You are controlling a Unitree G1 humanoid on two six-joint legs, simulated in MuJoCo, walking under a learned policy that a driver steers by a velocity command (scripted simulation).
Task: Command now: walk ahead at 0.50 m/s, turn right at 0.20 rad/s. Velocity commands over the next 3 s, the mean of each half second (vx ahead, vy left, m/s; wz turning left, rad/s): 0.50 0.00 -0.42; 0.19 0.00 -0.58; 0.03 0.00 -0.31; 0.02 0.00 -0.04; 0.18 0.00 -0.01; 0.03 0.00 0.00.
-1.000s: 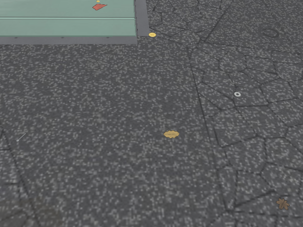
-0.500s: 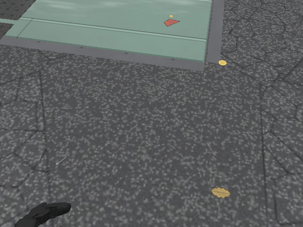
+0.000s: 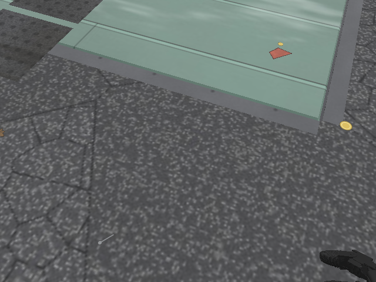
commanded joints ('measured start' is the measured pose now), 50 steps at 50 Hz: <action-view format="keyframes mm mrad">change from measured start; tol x32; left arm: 1 -86 126 22 -117 -16 -33 0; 50 -106 189 77 -257 3 106 47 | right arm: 1 277 -151 -55 24 2 -3 -9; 50 80 -137 -50 0 -21 38 -48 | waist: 1 -160 130 -156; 25 -19 -243 -263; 50 -62 120 -174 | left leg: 1 589 328 -447 -277 -101 187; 16 446 255 103 -440 248 110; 23 525 247 197 66 920 32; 26 -289 -59 -101 878 -480 -95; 44 76 -44 -131 -81 59 -101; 47 528 402 -541 -158 707 192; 50 408 330 -437 -192 345 193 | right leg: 1 -569 -66 57 334 63 -18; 13 -468 -91 23 -133 557 11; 23 -93 87 -165 -347 306 -147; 26 654 -343 788 -564 428 -463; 35 -54 -104 177 -581 1021 -274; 45 -2 -32 363 -359 533 -123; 47 -311 181 163 30 -237 -7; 50 -424 54 99 341 -96 73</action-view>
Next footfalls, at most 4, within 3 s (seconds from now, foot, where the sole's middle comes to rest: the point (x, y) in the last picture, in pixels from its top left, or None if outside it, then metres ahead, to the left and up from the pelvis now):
0.48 right None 0.39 -0.17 -0.76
0.92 left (217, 238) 0.62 -0.05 -0.76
1.30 right None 0.41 -0.22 -0.76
1.56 left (210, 249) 0.58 -0.03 -0.76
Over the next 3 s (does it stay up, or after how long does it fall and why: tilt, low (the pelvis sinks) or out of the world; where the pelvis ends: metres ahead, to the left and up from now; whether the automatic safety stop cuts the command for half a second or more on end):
stays up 0.61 -0.20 0.01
